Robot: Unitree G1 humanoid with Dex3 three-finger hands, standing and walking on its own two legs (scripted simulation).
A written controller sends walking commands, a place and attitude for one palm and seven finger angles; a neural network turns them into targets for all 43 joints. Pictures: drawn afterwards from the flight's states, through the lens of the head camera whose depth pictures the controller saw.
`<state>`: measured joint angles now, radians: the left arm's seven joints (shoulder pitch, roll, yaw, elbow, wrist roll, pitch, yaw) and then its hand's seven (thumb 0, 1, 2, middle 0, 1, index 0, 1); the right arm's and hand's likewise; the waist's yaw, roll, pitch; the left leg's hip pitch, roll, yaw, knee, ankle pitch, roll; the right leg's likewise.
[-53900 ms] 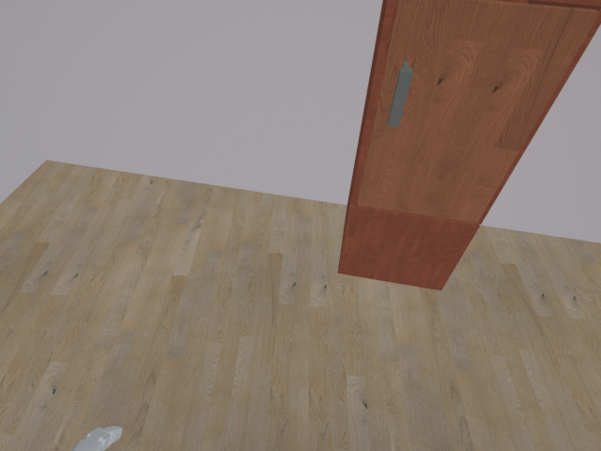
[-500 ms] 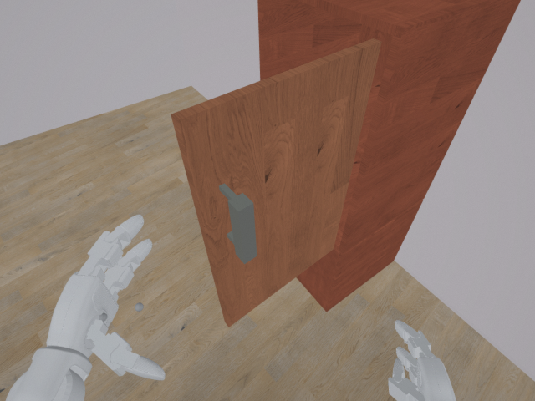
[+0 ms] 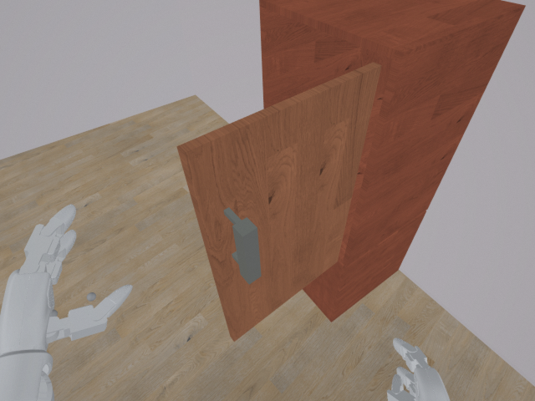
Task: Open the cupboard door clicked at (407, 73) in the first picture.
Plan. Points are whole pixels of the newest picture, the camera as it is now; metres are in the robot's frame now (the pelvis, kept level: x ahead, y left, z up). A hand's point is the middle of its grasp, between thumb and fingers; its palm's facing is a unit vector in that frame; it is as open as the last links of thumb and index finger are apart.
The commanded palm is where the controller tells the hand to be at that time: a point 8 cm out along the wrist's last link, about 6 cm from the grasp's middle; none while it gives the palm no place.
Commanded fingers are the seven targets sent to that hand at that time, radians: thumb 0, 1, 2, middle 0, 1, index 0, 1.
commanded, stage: draw the hand back to the body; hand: left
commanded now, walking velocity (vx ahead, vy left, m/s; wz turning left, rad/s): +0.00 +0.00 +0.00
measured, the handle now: (240, 244) +0.34 +0.09 +0.05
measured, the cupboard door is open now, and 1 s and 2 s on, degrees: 93 93 93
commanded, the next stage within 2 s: step back with the hand held close in 0.60 s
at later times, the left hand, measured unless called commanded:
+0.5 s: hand (80, 292) +0.19 +0.24 +0.14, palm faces +0.43 -0.81 -0.40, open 7.5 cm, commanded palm +0.14 +0.28 +0.16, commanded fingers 0.00 0.90 0.90 -0.20 -0.30 -0.20 -0.30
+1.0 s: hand (75, 300) +0.18 +0.24 +0.14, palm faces +0.32 -0.80 -0.51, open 7.4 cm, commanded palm +0.12 +0.29 +0.17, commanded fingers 0.00 0.90 0.90 -0.20 -0.30 -0.20 -0.30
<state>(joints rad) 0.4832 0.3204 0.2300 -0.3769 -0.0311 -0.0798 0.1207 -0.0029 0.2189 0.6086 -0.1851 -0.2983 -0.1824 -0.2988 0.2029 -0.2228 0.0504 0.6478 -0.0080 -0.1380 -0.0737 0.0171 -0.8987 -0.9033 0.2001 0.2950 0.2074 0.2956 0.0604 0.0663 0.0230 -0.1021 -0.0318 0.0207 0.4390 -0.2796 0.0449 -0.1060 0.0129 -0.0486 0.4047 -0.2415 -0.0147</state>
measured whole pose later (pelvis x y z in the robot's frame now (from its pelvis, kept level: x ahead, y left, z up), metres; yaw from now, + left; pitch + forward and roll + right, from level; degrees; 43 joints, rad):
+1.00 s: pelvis -0.03 +0.00 +0.00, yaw -1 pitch +1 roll -1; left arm 0.55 0.39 0.37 -0.44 -0.05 -0.15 0.10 0.01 0.89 0.90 -0.21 -0.30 -0.21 -0.30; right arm 0.15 -0.25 -0.01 0.59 0.01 -0.04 -0.08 0.02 -0.90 -0.90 0.20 0.29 0.21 0.30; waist 0.01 0.06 0.04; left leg -0.23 -0.01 0.04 0.45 -0.23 0.04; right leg -0.22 0.03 -0.03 0.38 -0.17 -0.02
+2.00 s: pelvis -0.23 +0.00 -0.02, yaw -5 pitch +4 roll -2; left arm 0.51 0.47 0.42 -0.59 -0.07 -0.20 0.14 0.01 0.89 0.90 -0.21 -0.30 -0.21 -0.30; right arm 0.07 -0.16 0.04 0.62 -0.01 -0.13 -0.04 0.01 -0.90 -0.90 0.20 0.30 0.21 0.30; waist 0.05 -0.05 0.01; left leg -0.59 0.02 0.05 0.43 0.00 0.00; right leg -0.08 0.04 0.01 0.43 -0.43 -0.04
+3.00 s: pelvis -0.33 +0.05 -0.01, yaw -3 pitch -2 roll +1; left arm 0.50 0.38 0.41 -0.42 -0.01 -0.20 0.14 0.01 0.89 0.90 -0.21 -0.30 -0.21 -0.30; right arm 0.23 -0.17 0.04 0.62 0.00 -0.14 -0.06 0.01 -0.90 -0.90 0.20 0.30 0.21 0.30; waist 0.03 -0.01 0.03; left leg -0.19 0.02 0.06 0.49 -0.26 0.00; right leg -0.29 -0.05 -0.08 0.49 -0.17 0.00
